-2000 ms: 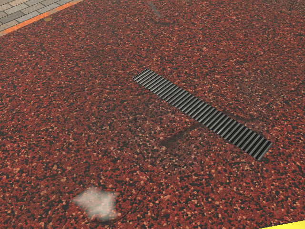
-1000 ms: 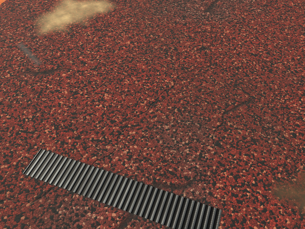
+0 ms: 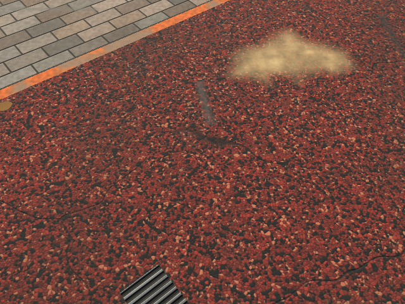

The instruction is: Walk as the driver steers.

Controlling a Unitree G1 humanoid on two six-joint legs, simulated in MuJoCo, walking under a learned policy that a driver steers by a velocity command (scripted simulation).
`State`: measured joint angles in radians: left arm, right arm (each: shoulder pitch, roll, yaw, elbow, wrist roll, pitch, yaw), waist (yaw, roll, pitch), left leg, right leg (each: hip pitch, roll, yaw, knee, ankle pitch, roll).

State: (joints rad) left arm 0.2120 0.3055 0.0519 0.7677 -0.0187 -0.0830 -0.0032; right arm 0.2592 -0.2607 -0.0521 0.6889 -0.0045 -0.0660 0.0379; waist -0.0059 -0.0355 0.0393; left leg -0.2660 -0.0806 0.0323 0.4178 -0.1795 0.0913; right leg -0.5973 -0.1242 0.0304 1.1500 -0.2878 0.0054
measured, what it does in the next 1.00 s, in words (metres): walks ahead, turning right: right foot, then left foot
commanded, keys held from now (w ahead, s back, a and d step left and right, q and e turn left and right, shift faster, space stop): e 1.00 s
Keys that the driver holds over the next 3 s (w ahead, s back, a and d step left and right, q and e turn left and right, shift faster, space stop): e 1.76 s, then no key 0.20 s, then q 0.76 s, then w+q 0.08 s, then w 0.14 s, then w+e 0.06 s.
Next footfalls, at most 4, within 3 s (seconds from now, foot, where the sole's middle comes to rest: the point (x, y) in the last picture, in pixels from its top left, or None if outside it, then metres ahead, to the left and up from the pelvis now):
0.30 right None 0.29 -0.14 -0.78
0.76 left None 0.33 0.08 -0.78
1.20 right None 0.17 -0.13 -0.78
1.66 left None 0.34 0.01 -0.78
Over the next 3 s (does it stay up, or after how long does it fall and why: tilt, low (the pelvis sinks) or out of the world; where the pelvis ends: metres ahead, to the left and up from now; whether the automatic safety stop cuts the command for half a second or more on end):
stays up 0.25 -0.04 0.00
